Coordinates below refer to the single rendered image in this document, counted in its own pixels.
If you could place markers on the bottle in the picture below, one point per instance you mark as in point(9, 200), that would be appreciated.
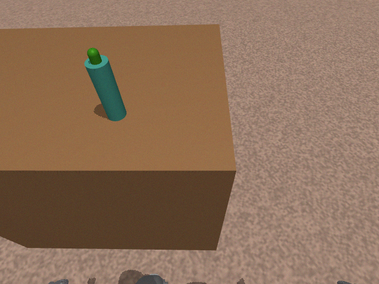
point(103, 79)

